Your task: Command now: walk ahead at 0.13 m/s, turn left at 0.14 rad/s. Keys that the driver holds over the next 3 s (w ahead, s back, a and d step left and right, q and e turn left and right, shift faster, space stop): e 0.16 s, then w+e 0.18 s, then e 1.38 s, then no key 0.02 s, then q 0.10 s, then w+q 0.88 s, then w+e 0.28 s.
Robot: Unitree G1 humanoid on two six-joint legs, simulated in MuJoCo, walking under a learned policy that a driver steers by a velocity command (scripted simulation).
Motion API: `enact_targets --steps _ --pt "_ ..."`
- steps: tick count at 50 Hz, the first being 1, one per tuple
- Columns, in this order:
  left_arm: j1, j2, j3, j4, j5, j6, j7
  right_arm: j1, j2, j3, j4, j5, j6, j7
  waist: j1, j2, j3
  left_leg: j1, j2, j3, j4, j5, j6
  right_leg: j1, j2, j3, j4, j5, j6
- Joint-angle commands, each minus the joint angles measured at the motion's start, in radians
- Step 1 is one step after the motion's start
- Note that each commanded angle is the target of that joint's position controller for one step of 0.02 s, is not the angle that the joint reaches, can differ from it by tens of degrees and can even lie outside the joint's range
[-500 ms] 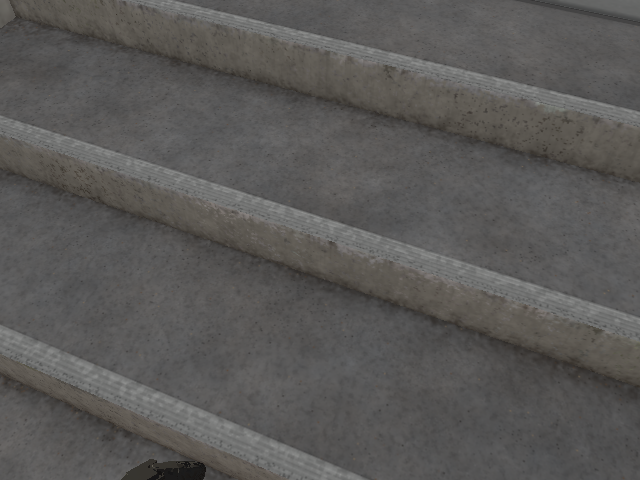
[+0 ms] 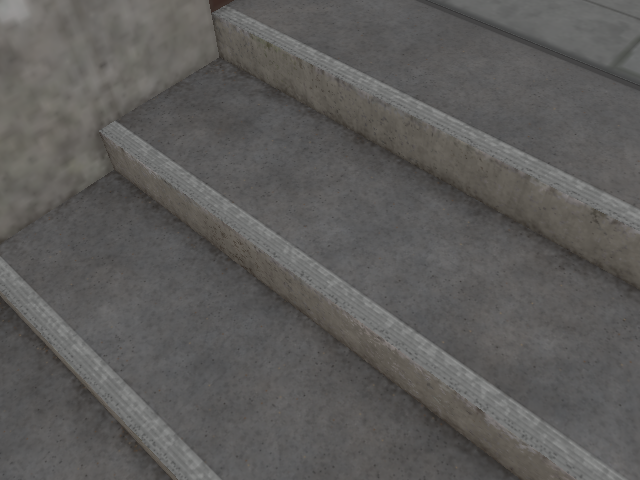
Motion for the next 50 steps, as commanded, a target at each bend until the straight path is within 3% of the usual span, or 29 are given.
enact_targets --steps 1,2,3,6,9,10,11,12,14,15,17,18,19,20,21,22,23,24,25,26,27,29,31,33,35,38,40,46,50 --pt "-0.071 0.018 -0.017 -0.118 0.028 0.000 0.021 0.189 -0.138 -0.034 0.005 0.008 -0.014 -0.055 -0.067 0.005 -0.217 0.481 0.483 -0.365 -0.180 0.776 0.255 -0.447 0.047 0.109 0.472 -0.068 -0.004" --pt "-0.109 0.038 -0.004 -0.113 0.056 0.010 0.018 0.193 -0.097 -0.016 0.026 0.016 -0.024 -0.058 -0.063 0.010 -0.108 0.391 0.431 -0.315 -0.199 0.708 0.200 -0.492 0.078 0.105 0.532 -0.082 -0.018" --pt "-0.079 0.033 0.001 -0.097 0.056 0.027 0.018 0.209 -0.070 -0.001 0.056 0.020 -0.028 -0.055 -0.039 0.027 -0.046 0.302 0.414 -0.252 -0.221 0.640 0.159 -0.512 0.103 0.101 0.614 -0.095 -0.030" --pt "-0.179 -0.057 -0.024 -0.183 0.050 0.066 0.015 0.277 -0.120 -0.004 0.133 0.026 -0.057 -0.048 -0.021 0.083 0.025 0.247 0.433 -0.211 -0.245 0.404 0.090 -0.740 0.135 0.149 0.824 -0.146 -0.082" --pt "-0.297 -0.056 -0.043 -0.301 0.057 0.077 0.012 0.233 -0.125 0.006 0.153 0.027 -0.060 -0.052 0.037 0.081 0.063 0.117 0.382 -0.114 -0.330 0.103 0.038 -0.772 0.112 0.142 0.600 -0.096 -0.093" --pt "-0.284 -0.025 -0.037 -0.312 0.073 0.085 0.007 0.205 -0.154 0.005 0.132 0.026 -0.063 -0.057 0.048 0.075 0.033 0.106 0.368 -0.093 -0.376 0.130 0.051 -0.708 0.108 0.086 0.508 -0.048 -0.078" --pt "-0.310 -0.023 -0.035 -0.334 0.081 0.094 0.001 0.202 -0.181 0.000 0.135 0.030 -0.069 -0.065 0.049 0.109 0.040 0.108 0.366 -0.082 -0.416 0.120 0.060 -0.700 0.087 0.056 0.451 -0.035 -0.065" --pt "-0.292 -0.012 -0.035 -0.321 0.083 0.103 -0.009 0.200 -0.182 0.000 0.127 0.034 -0.072 -0.068 0.038 0.090 0.016 0.139 0.341 -0.030 -0.443 0.162 0.061 -0.648 0.064 0.007 0.359 -0.013 -0.063" --pt "-0.329 -0.044 -0.052 -0.351 0.080 0.113 -0.026 0.203 -0.213 -0.010 0.119 0.047 -0.079 -0.064 0.023 0.118 0.000 0.203 0.346 0.024 -0.480 0.288 0.069 -0.548 0.026 -0.036 0.150 -0.048 -0.082" --pt "-0.322 -0.054 -0.059 -0.351 0.069 0.116 -0.028 0.192 -0.217 -0.011 0.110 0.053 -0.078 -0.063 0.027 0.131 -0.025 0.208 0.341 0.069 -0.460 0.458 0.069 -0.424 0.029 -0.064 0.009 -0.093 -0.109" --pt "-0.210 -0.026 -0.044 -0.304 0.067 0.114 -0.025 0.203 -0.258 -0.022 0.088 0.058 -0.069 -0.060 0.052 0.167 -0.157 0.301 0.373 0.109 -0.248 1.109 0.070 -0.214 0.133 -0.146 -0.114 -0.187 -0.146" --pt "-0.111 0.008 -0.030 -0.282 0.072 0.095 -0.027 0.192 -0.269 -0.027 0.072 0.053 -0.063 -0.048 0.078 0.195 -0.256 0.361 0.384 0.124 -0.050 1.348 0.064 -0.098 0.190 -0.133 -0.205 -0.194 -0.161" --pt "-0.032 0.045 -0.015 -0.268 0.074 0.075 -0.033 0.181 -0.279 -0.031 0.053 0.063 -0.059 -0.031 0.125 0.202 -0.325 0.351 0.355 0.128 0.191 1.363 0.023 0.037 0.240 -0.049 -0.403 -0.128 -0.181" --pt "-0.005 0.157 0.020 -0.286 0.085 0.057 -0.029 0.163 -0.228 -0.020 -0.011 0.058 -0.064 -0.016 0.141 0.033 -0.327 0.083 0.293 0.095 0.558 0.919 -0.061 0.135 0.084 0.406 -0.692 -0.228 -0.257" --pt "-0.005 0.309 0.066 -0.265 0.073 0.073 -0.006 0.111 -0.151 -0.018 -0.102 0.026 -0.064 0.022 0.108 -0.328 -0.346 -0.274 0.045 -0.044 0.903 -0.115 -0.131 0.264 -0.116 1.039 -1.112 0.082 -0.332" --pt "-0.113 0.280 0.068 -0.281 0.060 0.072 -0.003 0.184 -0.109 -0.007 -0.095 -0.013 -0.060 0.028 0.025 -0.187 -0.343 -0.332 0.072 -0.233 1.212 -0.065 -0.126 0.212 -0.206 1.079 -1.120 0.254 -0.347" --pt "-0.173 0.201 0.045 -0.269 0.069 0.059 -0.015 0.155 -0.091 0.001 -0.109 -0.008 -0.052 0.019 -0.014 -0.078 -0.208 -0.358 0.092 -0.196 1.293 -0.004 -0.126 0.035 -0.170 0.918 -1.048 0.241 -0.347" --pt "-0.194 0.138 0.029 -0.231 0.075 0.046 -0.027 0.124 -0.068 0.009 -0.124 -0.005 -0.043 -0.002 -0.052 -0.011 -0.040 -0.412 0.121 -0.162 1.297 0.010 -0.116 -0.100 -0.108 0.716 -0.963 0.234 -0.302" --pt "-0.195 0.104 0.021 -0.202 0.072 0.034 -0.035 0.135 -0.065 0.012 -0.132 -0.004 -0.033 -0.024 -0.082 0.002 0.030 -0.431 0.136 -0.157 1.251 -0.017 -0.105 -0.174 -0.044 0.555 -0.910 0.313 -0.257" --pt "-0.197 0.085 0.017 -0.178 0.073 0.027 -0.042 0.170 -0.060 0.017 -0.132 -0.004 -0.014 -0.039 -0.113 -0.028 0.035 -0.422 0.140 -0.161 1.191 -0.039 -0.099 -0.181 0.018 0.406 -0.885 0.396 -0.223" --pt "-0.166 0.082 0.019 -0.157 0.066 0.023 -0.046 0.157 -0.067 0.018 -0.145 -0.012 -0.002 -0.046 -0.110 -0.033 0.015 -0.433 0.129 -0.162 1.176 -0.045 -0.103 -0.141 0.031 0.372 -0.885 0.494 -0.212" --pt "-0.120 0.120 0.030 -0.134 0.070 0.011 -0.045 0.155 -0.095 0.018 -0.148 -0.006 0.006 -0.042 -0.095 -0.017 -0.015 -0.459 0.120 -0.125 1.053 -0.085 -0.112 -0.051 0.037 0.338 -0.913 0.603 -0.208" --pt "-0.102 0.134 0.039 -0.149 0.068 0.019 -0.017 0.090 -0.102 0.019 -0.160 0.005 0.009 -0.032 -0.053 0.003 -0.056 -0.410 0.121 -0.076 0.816 -0.042 -0.141 0.043 0.046 0.302 -0.954 0.781 -0.160" --pt "-0.041 0.142 0.042 -0.156 0.065 0.018 0.001 0.033 -0.090 0.020 -0.165 0.013 0.015 -0.034 0.000 -0.050 -0.124 -0.473 0.113 -0.073 0.787 0.007 -0.159 0.217 -0.007 0.353 -0.931 1.011 -0.135" --pt "0.006 0.151 0.048 -0.158 0.060 0.027 0.012 -0.010 -0.079 0.024 -0.173 0.010 0.024 -0.030 0.028 -0.056 -0.153 -0.525 0.108 -0.086 0.749 0.029 -0.169 0.317 -0.018 0.376 -0.925 1.027 -0.116" --pt "-0.003 0.141 0.048 -0.180 0.071 0.039 0.027 -0.026 -0.057 0.023 -0.167 0.006 0.035 -0.025 0.030 -0.090 -0.152 -0.558 0.091 -0.089 0.803 0.053 -0.177 0.338 -0.018 0.419 -0.911 0.977 -0.129" --pt "-0.015 0.136 0.043 -0.203 0.082 0.044 0.030 -0.053 -0.056 0.025 -0.180 0.003 0.037 -0.026 0.029 -0.064 -0.144 -0.621 0.085 -0.100 0.899 0.008 -0.187 0.349 -0.029 0.478 -0.890 0.986 -0.162" --pt "0.063 0.156 0.046 -0.194 0.080 0.034 0.041 -0.133 -0.081 0.028 -0.226 0.008 0.039 -0.033 0.054 -0.063 -0.082 -0.761 0.071 -0.130 0.964 -0.122 -0.189 0.459 -0.041 0.596 -0.892 0.966 -0.238" --pt "0.068 0.166 0.052 -0.184 0.080 0.033 0.046 -0.192 -0.076 0.041 -0.268 0.009 0.040 -0.030 0.061 -0.085 -0.063 -0.692 0.075 -0.124 0.785 -0.157 -0.171 0.466 -0.012 0.608 -0.889 1.002 -0.224"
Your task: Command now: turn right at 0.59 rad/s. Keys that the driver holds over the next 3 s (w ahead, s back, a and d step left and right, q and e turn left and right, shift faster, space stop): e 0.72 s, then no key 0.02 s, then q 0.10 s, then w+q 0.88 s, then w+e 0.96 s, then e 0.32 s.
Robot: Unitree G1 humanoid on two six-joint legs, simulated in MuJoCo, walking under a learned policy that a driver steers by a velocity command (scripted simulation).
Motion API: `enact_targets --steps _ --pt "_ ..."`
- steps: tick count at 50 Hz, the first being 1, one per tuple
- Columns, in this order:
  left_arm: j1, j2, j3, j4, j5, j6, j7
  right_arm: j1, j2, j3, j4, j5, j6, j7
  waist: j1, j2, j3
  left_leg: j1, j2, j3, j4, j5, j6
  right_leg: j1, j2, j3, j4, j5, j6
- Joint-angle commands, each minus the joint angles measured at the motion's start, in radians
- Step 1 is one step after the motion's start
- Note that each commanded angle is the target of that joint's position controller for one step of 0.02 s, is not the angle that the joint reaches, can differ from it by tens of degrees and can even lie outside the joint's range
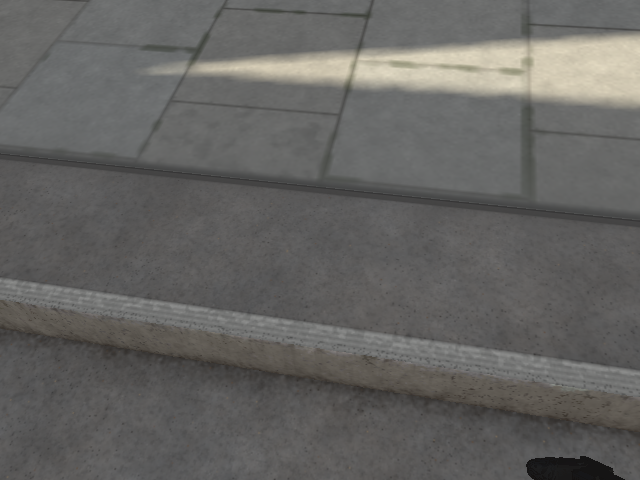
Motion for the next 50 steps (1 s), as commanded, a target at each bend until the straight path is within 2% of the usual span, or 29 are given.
enact_targets --steps 1,4,6,7,8,9,10,11,12,13,14,16,18,21,27,34,35,38,39,40,41,42,43,44,45,46,48,49,50 --pt "0.039 0.163 0.051 -0.050 0.006 -0.015 0.006 -0.145 -0.044 -0.003 -0.137 0.001 -0.022 -0.002 0.017 -0.153 -0.036 -0.201 0.014 -0.028 -0.073 -0.034 0.026 0.301 -0.299 0.278 -0.005 0.953 -0.122" --pt "-0.020 0.180 0.062 -0.058 0.000 -0.013 0.000 -0.135 -0.048 0.002 -0.159 0.017 -0.034 -0.005 -0.010 -0.133 -0.047 -0.006 0.022 -0.037 -0.265 -0.021 0.060 0.216 -0.284 0.255 -0.011 1.044 -0.084" --pt "-0.131 0.191 0.070 -0.079 -0.018 -0.007 -0.010 -0.044 -0.063 -0.003 -0.152 0.028 -0.041 -0.011 -0.088 -0.104 -0.064 0.333 -0.021 -0.018 -0.546 -0.003 0.081 0.082 -0.167 0.158 0.035 1.207 0.010" --pt "-0.136 0.200 0.077 -0.073 -0.030 -0.006 -0.019 0.006 -0.093 -0.022 -0.136 0.040 -0.047 -0.018 -0.115 -0.072 -0.114 0.491 -0.041 -0.003 -0.763 0.131 0.068 0.106 -0.107 0.149 0.136 1.220 0.056" --pt "-0.160 0.200 0.078 -0.068 -0.031 -0.014 -0.034 0.124 -0.104 -0.038 -0.079 0.063 -0.052 -0.037 -0.178 -0.085 -0.136 0.666 -0.008 -0.021 -1.097 0.416 0.051 0.111 -0.086 0.140 0.244 1.002 0.084" --pt "-0.103 0.145 0.072 -0.054 -0.041 -0.029 -0.054 0.140 -0.133 -0.048 -0.029 0.049 -0.054 -0.060 -0.131 0.050 -0.112 0.918 0.121 -0.067 -1.118 0.685 0.066 -0.135 -0.022 0.020 0.462 0.194 0.116" --pt "0.028 0.034 0.042 -0.071 -0.034 -0.027 -0.045 0.212 -0.161 -0.041 -0.055 0.029 -0.055 -0.054 -0.043 0.169 -0.167 1.186 0.455 -0.313 -0.771 1.625 0.166 -0.479 0.023 -0.067 0.740 -0.388 0.135" --pt "0.045 0.094 0.050 -0.057 -0.012 -0.013 -0.041 0.335 -0.152 -0.046 -0.042 0.033 -0.045 -0.036 -0.091 0.103 -0.318 1.145 0.519 -0.320 -0.753 1.735 0.241 -0.475 -0.008 -0.123 0.942 -0.372 0.155" --pt "-0.012 0.121 0.058 -0.066 -0.005 -0.001 -0.039 0.232 -0.155 -0.053 -0.071 0.014 -0.045 -0.037 -0.067 0.100 -0.296 1.023 0.494 -0.327 -0.824 1.457 0.305 -0.509 -0.015 -0.170 1.070 -0.279 0.178" --pt "-0.082 0.117 0.054 -0.077 0.005 0.013 -0.044 0.118 -0.120 -0.048 -0.105 0.001 -0.049 -0.044 -0.051 0.148 -0.205 0.885 0.447 -0.316 -0.903 1.060 0.329 -0.554 -0.049 -0.221 1.140 -0.218 0.186" --pt "-0.146 0.116 0.053 -0.081 0.018 0.026 -0.056 0.081 -0.075 -0.031 -0.105 0.009 -0.056 -0.050 -0.049 0.131 -0.109 0.807 0.368 -0.242 -0.933 0.895 0.313 -0.601 -0.061 -0.224 1.225 -0.174 0.194" --pt "-0.191 0.102 0.048 -0.093 0.018 0.055 -0.074 0.122 -0.084 -0.033 -0.071 0.021 -0.064 -0.054 -0.045 0.103 -0.026 0.686 0.315 -0.120 -0.969 0.806 0.286 -0.609 -0.054 -0.244 1.326 -0.122 0.187" --pt "-0.230 0.071 0.031 -0.117 0.013 0.071 -0.074 0.177 -0.114 -0.048 -0.032 0.014 -0.078 -0.047 -0.046 0.054 -0.024 0.688 0.316 -0.088 -0.981 0.709 0.276 -0.663 -0.047 -0.237 1.370 -0.089 0.163" --pt "-0.280 0.053 0.018 -0.141 0.017 0.081 -0.068 0.225 -0.122 -0.058 0.002 0.014 -0.092 -0.039 -0.059 0.069 -0.010 0.741 0.339 -0.071 -1.019 0.557 0.284 -0.783 -0.055 -0.229 1.403 -0.074 0.151" --pt "-0.436 0.024 0.013 -0.210 0.030 0.095 -0.054 0.339 -0.152 -0.073 0.067 0.007 -0.104 -0.039 -0.108 0.079 0.006 0.934 0.431 -0.056 -1.072 0.570 0.297 -1.032 -0.104 -0.208 1.493 -0.150 0.144" --pt "-0.577 -0.023 -0.004 -0.283 0.017 0.101 -0.068 0.433 -0.151 -0.079 0.155 0.001 -0.112 -0.041 -0.143 0.086 0.054 1.040 0.437 0.052 -1.137 0.523 0.265 -1.140 -0.156 -0.252 1.423 -0.210 0.117" --pt "-0.595 -0.039 -0.013 -0.304 0.019 0.101 -0.073 0.440 -0.148 -0.080 0.167 0.001 -0.104 -0.041 -0.140 0.095 0.053 1.050 0.405 0.084 -1.142 0.495 0.255 -1.141 -0.176 -0.285 1.335 -0.224 0.122" --pt "-0.617 -0.065 -0.031 -0.355 0.012 0.091 -0.101 0.425 -0.131 -0.075 0.180 -0.005 -0.090 -0.052 -0.124 0.119 0.029 1.057 0.373 0.146 -1.151 0.620 0.229 -1.018 -0.250 -0.299 1.017 -0.159 0.102" --pt "-0.583 -0.075 -0.046 -0.338 -0.014 0.083 -0.113 0.359 -0.139 -0.075 0.158 0.003 -0.075 -0.047 -0.113 0.093 -0.001 0.950 0.334 0.194 -1.191 0.611 0.238 -0.803 -0.252 -0.381 0.750 -0.135 0.095" --pt "-0.532 -0.107 -0.057 -0.333 -0.044 0.082 -0.111 0.354 -0.168 -0.080 0.160 0.011 -0.069 -0.043 -0.090 0.165 -0.021 0.861 0.354 0.193 -1.250 0.750 0.229 -0.561 -0.233 -0.434 0.602 -0.227 0.061" --pt "-0.454 -0.071 -0.037 -0.277 -0.044 0.090 -0.102 0.416 -0.193 -0.085 0.204 0.032 -0.059 -0.028 -0.099 0.137 -0.046 0.846 0.344 0.219 -1.196 0.980 0.232 -0.402 -0.158 -0.554 0.590 -0.290 0.029" --pt "-0.292 -0.064 -0.030 -0.231 -0.048 0.076 -0.095 0.429 -0.241 -0.089 0.229 0.044 -0.061 -0.006 -0.021 0.176 -0.111 0.843 0.355 0.229 -1.033 1.430 0.213 -0.212 -0.116 -0.534 0.562 -0.138 -0.017" --pt "-0.122 -0.002 -0.011 -0.180 -0.048 0.044 -0.089 0.400 -0.257 -0.094 0.225 0.048 -0.079 0.024 0.071 0.155 -0.222 0.724 0.292 0.240 -0.805 1.395 0.151 0.024 -0.125 -0.396 0.430 0.058 -0.057" --pt "-0.002 0.111 0.023 -0.148 -0.026 0.030 -0.078 0.357 -0.218 -0.080 0.149 0.071 -0.100 0.054 0.148 -0.108 -0.313 0.430 0.134 0.221 -0.483 0.760 0.071 0.223 -0.327 0.037 0.171 0.026 -0.119" --pt "-0.023 0.211 0.058 -0.146 -0.021 0.043 -0.063 0.327 -0.162 -0.079 0.121 0.052 -0.099 0.074 0.119 -0.296 -0.444 0.399 -0.005 0.019 -0.058 -0.011 0.056 0.142 -0.496 0.413 -0.119 -0.221 -0.169" --pt "-0.147 0.222 0.065 -0.165 -0.025 0.038 -0.063 0.328 -0.064 -0.078 0.104 0.038 -0.089 0.059 0.045 -0.249 -0.370 0.308 -0.012 -0.177 0.224 0.011 0.063 0.010 -0.547 0.416 -0.184 -0.414 -0.160" --pt "-0.278 0.090 0.019 -0.122 -0.017 0.011 -0.065 0.266 -0.019 -0.078 0.050 0.000 -0.054 0.020 -0.076 -0.178 -0.059 0.194 0.060 -0.083 0.285 0.120 0.085 -0.260 -0.499 0.223 -0.165 -0.492 -0.055" --pt "-0.294 0.024 -0.001 -0.086 -0.014 -0.013 -0.073 0.305 -0.005 -0.076 0.059 -0.006 -0.045 0.003 -0.124 -0.172 0.027 0.185 0.072 -0.082 0.266 0.145 0.094 -0.335 -0.451 0.098 -0.113 -0.419 -0.020" --pt "-0.292 -0.005 -0.007 -0.057 -0.007 -0.029 -0.082 0.365 -0.002 -0.076 0.089 -0.004 -0.037 -0.006 -0.148 -0.164 0.040 0.190 0.058 -0.077 0.273 0.162 0.102 -0.356 -0.425 -0.004 -0.094 -0.373 -0.002"
Over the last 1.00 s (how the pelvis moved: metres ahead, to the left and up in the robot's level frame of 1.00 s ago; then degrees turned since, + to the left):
0.31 -0.14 0.14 -32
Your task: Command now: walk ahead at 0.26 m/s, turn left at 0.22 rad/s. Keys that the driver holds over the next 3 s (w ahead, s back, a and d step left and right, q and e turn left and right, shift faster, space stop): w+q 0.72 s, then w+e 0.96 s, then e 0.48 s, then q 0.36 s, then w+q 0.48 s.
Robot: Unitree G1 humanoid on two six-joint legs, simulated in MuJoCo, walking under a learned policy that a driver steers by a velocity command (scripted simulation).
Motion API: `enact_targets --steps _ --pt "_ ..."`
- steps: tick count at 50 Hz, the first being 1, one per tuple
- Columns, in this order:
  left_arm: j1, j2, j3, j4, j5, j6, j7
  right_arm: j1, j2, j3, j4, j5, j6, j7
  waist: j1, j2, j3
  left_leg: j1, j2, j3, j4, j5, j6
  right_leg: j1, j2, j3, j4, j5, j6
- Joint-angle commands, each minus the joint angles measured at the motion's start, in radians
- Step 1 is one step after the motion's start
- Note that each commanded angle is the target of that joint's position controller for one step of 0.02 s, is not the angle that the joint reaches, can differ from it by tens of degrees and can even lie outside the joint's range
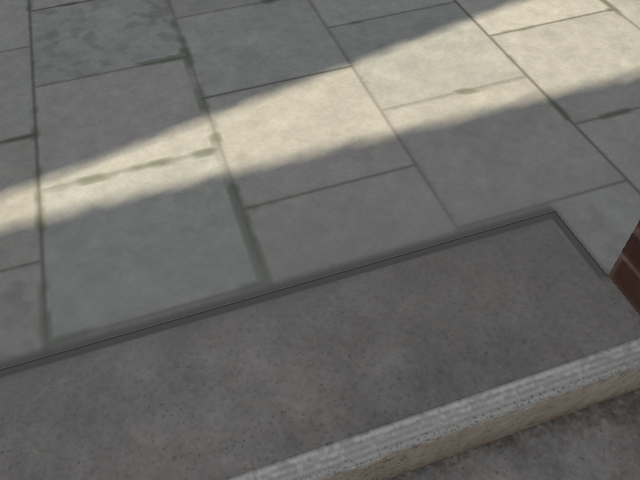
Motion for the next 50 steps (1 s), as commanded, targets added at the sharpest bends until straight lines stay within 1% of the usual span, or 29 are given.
enact_targets --steps 1,3,6,8,13,15,18,20,23,27,28,29,30,31,32,33,34,35,36,37,38,39,41,42,43,44,46,47,50 --pt "-0.039 0.042 0.019 -0.011 0.014 -0.072 -0.005 0.101 0.016 -0.001 -0.069 -0.006 0.007 -0.026 -0.049 -0.134 -0.003 -0.192 -0.014 -0.053 0.181 0.080 0.028 0.064 -0.204 0.373 -0.624 -0.249 -0.035" --pt "0.051 0.057 0.026 0.057 0.018 -0.100 -0.010 0.077 0.026 0.006 -0.073 0.003 0.005 -0.025 -0.040 -0.118 0.013 -0.286 -0.017 -0.064 0.130 0.097 0.025 0.147 -0.202 0.311 -0.684 -0.181 -0.037" --pt "0.125 0.113 0.045 0.094 0.010 -0.130 0.003 0.004 -0.025 -0.008 -0.076 -0.001 0.004 -0.008 -0.004 -0.098 0.007 -0.347 -0.008 -0.022 -0.018 0.119 -0.005 0.277 -0.234 0.245 -0.821 -0.101 -0.075" --pt "0.156 0.110 0.042 0.099 0.000 -0.145 0.017 -0.024 -0.056 -0.026 -0.056 -0.003 0.001 0.005 0.026 -0.063 -0.025 -0.372 0.000 -0.012 -0.060 0.141 -0.010 0.384 -0.257 0.194 -0.867 0.000 -0.084" --pt "0.252 0.131 0.049 0.144 0.018 -0.164 0.036 -0.137 -0.035 -0.035 -0.053 -0.008 0.005 0.037 0.057 -0.065 -0.002 -0.479 0.018 0.015 -0.142 0.159 -0.010 0.541 -0.266 0.059 -0.908 0.075 -0.101" --pt "0.315 0.129 0.050 0.175 0.025 -0.166 0.038 -0.160 -0.018 -0.036 -0.050 -0.013 0.012 0.028 0.074 -0.098 -0.003 -0.556 0.022 0.045 -0.036 0.095 -0.001 0.628 -0.296 0.052 -0.917 0.034 -0.130" --pt "0.400 0.110 0.045 0.222 0.037 -0.167 0.033 -0.230 -0.009 -0.033 -0.065 -0.017 0.021 0.010 0.100 -0.076 0.056 -0.746 0.029 0.035 0.159 -0.025 0.028 0.763 -0.333 0.044 -0.922 0.053 -0.147" --pt "0.444 0.119 0.046 0.246 0.066 -0.165 0.022 -0.283 0.016 -0.026 -0.084 0.000 0.025 0.000 0.112 -0.097 0.087 -0.914 0.019 0.016 0.357 -0.155 0.059 0.861 -0.370 0.044 -0.887 0.085 -0.137" --pt "0.477 0.110 0.040 0.283 0.072 -0.169 0.017 -0.374 0.033 -0.009 -0.133 0.005 0.027 -0.011 0.100 -0.061 0.149 -1.040 0.018 0.004 0.414 -0.245 0.096 0.885 -0.379 -0.011 -0.879 0.180 -0.099" --pt "0.479 0.134 0.038 0.332 0.073 -0.181 0.016 -0.494 0.061 0.015 -0.212 0.002 0.028 -0.018 0.082 -0.094 0.190 -1.106 0.036 0.077 0.345 -0.341 0.139 0.877 -0.360 -0.111 -0.908 0.288 -0.071" --pt "0.452 0.114 0.029 0.357 0.060 -0.163 0.020 -0.592 0.110 0.049 -0.290 0.007 0.027 -0.018 0.062 -0.104 0.221 -1.082 0.068 0.146 0.255 -0.404 0.151 0.822 -0.331 -0.159 -0.976 0.339 -0.035" --pt "0.427 0.110 0.025 0.369 0.057 -0.157 0.027 -0.590 0.123 0.065 -0.309 0.009 0.022 -0.012 0.042 -0.101 0.217 -0.976 0.082 0.186 0.132 -0.381 0.169 0.775 -0.287 -0.217 -0.997 0.353 -0.025" --pt "0.328 0.135 0.023 0.336 0.021 -0.148 0.033 -0.452 0.120 0.081 -0.276 0.028 0.028 0.020 -0.024 -0.068 0.144 -0.513 0.067 0.252 -0.222 -0.227 0.210 0.558 -0.227 -0.318 -1.016 0.620 -0.035" --pt "0.361 0.155 0.026 0.313 -0.011 -0.147 0.036 -0.339 0.065 0.052 -0.218 0.024 0.038 0.036 -0.006 -0.056 0.029 -0.147 -0.046 0.356 -0.248 -0.129 0.204 0.451 -0.242 -0.269 -0.949 1.017 -0.093" --pt "0.334 0.274 0.046 0.298 -0.026 -0.143 0.028 -0.154 0.022 0.021 -0.172 0.037 0.039 0.037 -0.105 -0.152 -0.082 0.018 -0.117 0.356 -0.221 -0.188 0.208 0.511 -0.290 -0.244 -0.720 1.520 -0.104" --pt "0.261 0.372 0.074 0.261 -0.053 -0.142 0.008 0.081 -0.025 0.000 -0.102 0.046 0.028 0.036 -0.217 -0.172 -0.224 0.234 -0.173 0.292 -0.372 -0.159 0.230 0.540 -0.270 -0.232 -0.419 1.677 -0.077" --pt "0.291 0.354 0.079 0.224 -0.065 -0.160 -0.014 0.109 -0.128 -0.045 -0.101 0.059 0.020 0.029 -0.203 -0.171 -0.322 0.466 -0.153 -0.009 -0.590 -0.197 0.244 0.367 -0.180 -0.162 -0.052 1.156 -0.001" --pt "0.275 0.232 0.056 0.115 -0.056 -0.162 -0.052 -0.037 -0.286 -0.085 -0.130 0.049 0.025 0.015 -0.087 0.229 -0.427 0.589 0.145 -0.692 -0.950 -0.283 0.334 0.046 0.076 -0.047 0.484 0.128 0.090" --pt "0.275 0.187 0.051 0.087 -0.017 -0.170 -0.079 -0.085 -0.289 -0.088 -0.161 0.024 0.036 0.010 -0.031 0.077 -0.525 0.563 0.170 -0.854 -1.084 -0.351 0.257 0.052 0.048 0.220 0.618 0.202 0.075" --pt "0.290 0.145 0.048 0.097 -0.024 -0.162 -0.077 -0.073 -0.236 -0.072 -0.109 0.016 0.027 0.010 -0.002 0.003 -0.440 0.449 0.177 -0.804 -1.098 -0.484 0.229 0.034 0.031 0.218 0.655 0.249 0.062" --pt "0.315 0.097 0.038 0.115 -0.018 -0.154 -0.055 -0.064 -0.171 -0.053 -0.057 0.011 0.008 0.006 0.040 -0.039 -0.288 0.289 0.184 -0.724 -1.086 -0.408 0.183 0.025 0.004 0.212 0.628 0.281 0.055" --pt "0.266 0.061 0.025 0.108 0.007 -0.139 -0.033 -0.085 -0.096 -0.029 -0.022 0.005 -0.014 0.002 0.060 -0.066 -0.168 0.135 0.163 -0.622 -1.020 -0.284 0.168 0.010 -0.019 0.228 0.615 0.285 0.042" --pt "0.281 0.041 0.018 0.117 0.015 -0.109 -0.006 -0.117 -0.024 -0.003 0.015 -0.010 -0.046 0.010 0.105 -0.029 -0.091 -0.036 0.147 -0.444 -1.002 -0.159 0.139 0.021 -0.023 0.245 0.661 0.305 0.012" --pt "0.246 0.039 0.016 0.091 0.017 -0.105 0.001 -0.097 -0.023 0.001 0.034 -0.010 -0.071 0.014 0.100 0.011 -0.094 -0.042 0.160 -0.425 -1.039 -0.123 0.143 -0.028 -0.014 0.247 0.729 0.274 -0.005" --pt "0.213 0.012 0.003 0.062 0.031 -0.101 0.009 -0.087 -0.030 0.001 0.058 0.000 -0.091 0.016 0.121 0.006 -0.073 -0.042 0.163 -0.362 -1.045 -0.044 0.124 -0.089 -0.024 0.282 0.719 0.274 -0.017" --pt "0.163 0.007 0.000 0.053 0.028 -0.093 0.014 -0.047 -0.031 -0.001 0.089 0.006 -0.105 0.016 0.099 -0.021 -0.051 -0.019 0.153 -0.314 -1.059 0.001 0.109 -0.164 -0.003 0.302 0.713 0.264 -0.030" --pt "0.139 0.041 0.008 0.061 0.020 -0.081 0.008 -0.052 -0.032 0.001 0.075 0.018 -0.114 0.011 0.094 -0.063 -0.023 0.028 0.120 -0.180 -1.132 0.070 0.020 -0.171 0.017 0.336 0.461 0.333 -0.017" --pt "0.140 0.066 0.020 0.083 0.007 -0.076 0.006 -0.050 -0.045 0.001 0.068 0.021 -0.122 0.011 0.075 -0.053 -0.017 0.060 0.101 -0.104 -1.174 0.192 -0.009 -0.174 0.045 0.303 0.409 0.389 -0.019" --pt "0.039 0.094 0.033 0.064 0.004 -0.068 -0.014 0.050 -0.070 -0.003 0.090 0.048 -0.139 0.003 0.014 0.030 -0.018 0.250 0.057 0.040 -1.241 0.533 -0.068 -0.204 0.070 0.168 0.151 0.455 -0.015"
Over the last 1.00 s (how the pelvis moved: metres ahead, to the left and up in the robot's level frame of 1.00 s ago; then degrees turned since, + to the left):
0.17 -0.09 0.06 -25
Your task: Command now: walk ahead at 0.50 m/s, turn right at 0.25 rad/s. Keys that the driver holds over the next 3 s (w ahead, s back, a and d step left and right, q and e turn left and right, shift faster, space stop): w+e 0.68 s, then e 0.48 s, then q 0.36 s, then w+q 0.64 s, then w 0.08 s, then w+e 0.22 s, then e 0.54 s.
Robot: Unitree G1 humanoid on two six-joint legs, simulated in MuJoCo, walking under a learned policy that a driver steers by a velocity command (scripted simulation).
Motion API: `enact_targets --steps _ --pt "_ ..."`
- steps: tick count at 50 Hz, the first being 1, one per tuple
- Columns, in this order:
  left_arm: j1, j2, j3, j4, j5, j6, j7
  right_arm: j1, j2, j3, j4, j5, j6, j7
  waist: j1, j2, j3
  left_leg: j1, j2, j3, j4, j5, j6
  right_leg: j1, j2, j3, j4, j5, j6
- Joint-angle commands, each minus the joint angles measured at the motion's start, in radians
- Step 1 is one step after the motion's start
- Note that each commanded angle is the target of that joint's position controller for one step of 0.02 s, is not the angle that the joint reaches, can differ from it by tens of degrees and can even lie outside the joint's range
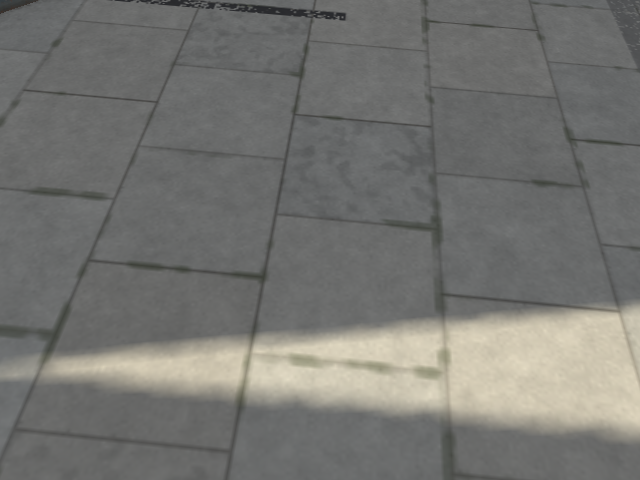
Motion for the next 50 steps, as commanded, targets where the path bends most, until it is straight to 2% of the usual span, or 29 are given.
enact_targets --steps 1,6,8,11,13,14,15,16,17,18,19,20,22,25,27,30,32,33,34,35,36,37,38,39,40,42,44,47,50 --pt "-0.025 0.079 0.028 -0.020 -0.015 0.004 -0.015 0.081 -0.093 -0.016 -0.039 0.012 -0.028 -0.015 -0.033 0.074 -0.001 0.124 0.189 -0.085 -0.288 0.676 -0.201 0.025 0.026 -0.128 -0.219 0.080 -0.008" --pt "-0.096 0.050 0.019 -0.018 -0.024 0.006 -0.040 0.135 -0.084 0.003 -0.032 -0.008 -0.021 -0.044 -0.048 0.115 0.010 0.303 0.217 0.012 -0.343 0.851 -0.210 0.098 0.036 -0.230 -0.500 0.145 -0.024" --pt "-0.062 0.052 0.015 -0.006 -0.021 0.017 -0.034 0.114 -0.087 0.009 -0.028 -0.003 -0.022 -0.057 -0.013 0.129 0.005 0.320 0.228 0.063 -0.315 1.094 -0.224 0.234 0.065 -0.284 -0.624 0.099 -0.039" --pt "-0.008 0.115 0.032 0.008 -0.010 0.033 -0.027 0.156 -0.130 0.002 0.001 0.001 -0.005 -0.094 0.019 0.157 -0.011 0.453 0.288 0.095 -0.159 1.462 -0.227 0.348 0.119 -0.346 -0.738 0.011 -0.054" --pt "0.166 0.168 0.056 0.059 -0.005 0.036 -0.020 0.114 -0.184 -0.017 -0.011 -0.007 0.014 -0.120 0.111 0.153 -0.036 0.380 0.330 0.092 0.073 1.544 -0.236 0.534 0.122 -0.310 -0.784 -0.074 -0.099" --pt "0.325 0.207 0.078 0.096 -0.008 0.032 -0.009 0.031 -0.221 -0.031 -0.039 -0.009 0.019 -0.121 0.211 0.120 -0.075 0.268 0.309 0.084 0.343 1.405 -0.235 0.692 0.092 -0.237 -0.858 -0.071 -0.165" --pt "0.441 0.218 0.092 0.135 -0.016 0.024 0.002 -0.103 -0.243 -0.042 -0.082 0.002 0.020 -0.104 0.329 -0.051 -0.108 0.031 0.168 0.114 0.800 0.738 -0.212 0.908 0.022 -0.149 -0.982 0.069 -0.245" --pt "0.358 0.200 0.076 0.156 -0.023 0.020 0.010 -0.202 -0.063 0.001 -0.160 -0.031 0.005 -0.080 0.201 -0.197 -0.062 -0.400 0.046 -0.005 1.118 -0.159 -0.181 1.042 -0.111 0.071 -0.806 0.288 -0.285" --pt "0.271 0.248 0.080 0.101 -0.023 0.013 0.019 -0.017 -0.052 0.010 -0.221 -0.010 0.000 -0.052 0.054 -0.143 -0.173 -0.535 0.088 -0.226 1.174 -0.153 -0.181 1.084 -0.298 0.427 -0.923 0.139 -0.440" --pt "0.201 0.209 0.080 0.062 -0.021 0.019 0.025 -0.046 -0.127 0.005 -0.226 -0.017 -0.011 -0.031 0.067 -0.025 -0.103 -0.577 0.122 -0.266 1.091 -0.067 -0.167 0.948 -0.304 0.497 -1.088 -0.288 -0.436" --pt "0.126 0.166 0.063 0.043 -0.018 0.022 0.023 -0.056 -0.171 -0.005 -0.229 -0.022 -0.015 -0.016 0.004 0.076 0.033 -0.575 0.149 -0.229 0.971 -0.026 -0.159 0.775 -0.272 0.439 -1.178 -0.423 -0.381" --pt "0.093 0.155 0.054 0.030 -0.017 0.011 0.018 -0.071 -0.161 -0.004 -0.226 -0.040 -0.003 -0.010 -0.027 0.128 0.084 -0.545 0.173 -0.204 0.879 -0.021 -0.169 0.673 -0.220 0.379 -1.194 -0.393 -0.335" --pt "0.119 0.201 0.058 0.034 -0.017 -0.020 0.018 -0.091 -0.124 0.015 -0.237 -0.053 0.040 -0.004 -0.037 0.107 0.123 -0.437 0.214 -0.165 0.672 0.009 -0.196 0.509 -0.139 0.250 -1.205 -0.259 -0.297" --pt "0.172 0.236 0.070 0.043 -0.009 -0.037 0.003 -0.187 -0.085 0.041 -0.274 -0.035 0.060 -0.003 0.009 0.004 0.084 -0.287 0.214 -0.111 0.362 0.133 -0.215 0.455 -0.037 0.116 -1.171 -0.025 -0.231" --pt "0.226 0.239 0.077 0.049 -0.016 -0.032 -0.009 -0.265 -0.078 0.049 -0.294 -0.021 0.061 0.001 0.068 -0.042 0.052 -0.250 0.192 -0.092 0.210 0.228 -0.213 0.524 -0.021 0.099 -1.136 0.005 -0.190" --pt "0.273 0.260 0.085 0.039 -0.008 -0.023 -0.018 -0.332 -0.104 0.042 -0.320 -0.013 0.050 -0.001 0.118 -0.059 0.005 -0.215 0.149 -0.081 0.095 0.251 -0.203 0.646 -0.044 0.150 -1.055 0.050 -0.160" --pt "0.255 0.277 0.091 0.020 0.001 -0.020 -0.011 -0.294 -0.136 0.029 -0.326 -0.015 0.036 -0.005 0.087 -0.066 -0.023 -0.142 0.127 -0.105 0.019 0.180 -0.186 0.698 -0.074 0.213 -0.976 0.046 -0.130" --pt "0.226 0.286 0.093 0.009 0.001 -0.021 -0.009 -0.216 -0.153 0.020 -0.308 -0.019 0.027 -0.011 0.036 -0.056 -0.050 -0.043 0.109 -0.099 -0.033 0.148 -0.172 0.688 -0.066 0.217 -0.898 0.065 -0.108" --pt "0.214 0.263 0.086 0.000 -0.001 -0.029 -0.012 -0.104 -0.191 0.005 -0.280 -0.031 0.012 -0.021 -0.019 -0.011 -0.110 0.119 0.144 -0.136 -0.064 0.121 -0.144 0.639 -0.012 0.178 -0.738 0.056 -0.079" --pt "0.189 0.193 0.065 -0.038 -0.018 -0.037 -0.013 0.070 -0.271 -0.015 -0.275 -0.059 0.003 -0.038 -0.098 0.107 -0.242 0.322 0.383 -0.359 -0.098 -0.031 -0.086 0.533 0.048 0.077 -0.446 -0.109 -0.041" --pt "0.253 0.149 0.056 -0.089 -0.046 -0.035 -0.007 0.068 -0.370 -0.039 -0.274 -0.070 0.016 -0.045 -0.049 0.378 -0.306 0.477 0.597 -0.766 -0.210 0.057 0.028 0.244 0.176 -0.072 -0.205 -0.542 0.003" --pt "0.270 0.212 0.063 -0.057 -0.016 -0.014 0.004 0.028 -0.290 -0.029 -0.279 -0.056 0.027 -0.043 -0.020 0.239 -0.242 0.421 0.592 -0.781 -0.182 0.164 0.065 0.156 0.086 -0.054 -0.073 -0.534 0.003" --pt "0.221 0.216 0.067 -0.050 -0.005 -0.003 0.003 -0.019 -0.198 -0.005 -0.289 -0.042 0.027 -0.041 -0.017 0.113 -0.164 0.337 0.543 -0.613 -0.144 0.330 0.051 0.159 0.059 -0.051 -0.041 -0.464 0.012" --pt "0.179 0.202 0.065 -0.058 -0.004 0.005 -0.003 -0.043 -0.153 0.008 -0.279 -0.036 0.027 -0.037 -0.005 0.071 -0.119 0.259 0.494 -0.453 -0.140 0.501 0.031 0.181 0.034 -0.059 -0.061 -0.421 0.027" --pt "0.157 0.196 0.067 -0.065 0.005 0.018 -0.013 -0.051 -0.134 0.015 -0.267 -0.029 0.026 -0.036 0.007 0.106 -0.096 0.212 0.450 -0.350 -0.148 0.588 0.010 0.197 0.013 -0.066 -0.092 -0.410 0.038" --pt "0.165 0.185 0.067 -0.067 0.016 0.045 -0.028 -0.055 -0.145 0.011 -0.247 -0.019 0.021 -0.033 0.029 0.172 -0.071 0.143 0.410 -0.232 -0.170 0.730 -0.002 0.234 0.020 -0.086 -0.112 -0.369 0.064" --pt "0.147 0.175 0.064 -0.082 0.014 0.063 -0.037 -0.055 -0.166 0.003 -0.229 -0.018 0.019 -0.032 0.046 0.172 -0.070 0.120 0.417 -0.175 -0.192 0.773 0.018 0.231 0.022 -0.088 -0.138 -0.328 0.078" --pt "0.083 0.159 0.051 -0.113 0.016 0.079 -0.049 -0.082 -0.186 -0.004 -0.215 -0.020 0.030 -0.037 0.054 0.166 -0.051 0.080 0.419 -0.087 -0.221 0.693 0.017 0.257 -0.012 -0.101 -0.286 -0.218 0.078" --pt "0.034 0.147 0.038 -0.134 0.010 0.081 -0.063 -0.112 -0.210 -0.015 -0.211 -0.017 0.039 -0.034 0.051 0.179 -0.044 0.009 0.392 0.012 -0.207 0.596 -0.019 0.415 -0.021 -0.143 -0.510 -0.136 0.056"
Over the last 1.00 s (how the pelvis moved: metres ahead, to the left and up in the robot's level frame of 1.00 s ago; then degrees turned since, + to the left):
0.48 0.25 0.19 22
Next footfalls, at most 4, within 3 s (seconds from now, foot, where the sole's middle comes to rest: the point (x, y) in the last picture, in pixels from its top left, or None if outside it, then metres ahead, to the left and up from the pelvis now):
0.30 right None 0.29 -0.04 -0.77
0.68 left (258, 437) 0.59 0.12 -0.77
1.14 right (385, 450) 0.56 -0.15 -0.77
1.52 left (295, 425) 0.62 0.04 -0.77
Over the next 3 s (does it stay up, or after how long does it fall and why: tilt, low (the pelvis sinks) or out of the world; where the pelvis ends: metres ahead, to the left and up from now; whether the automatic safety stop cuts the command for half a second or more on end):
stays up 1.00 -0.17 0.00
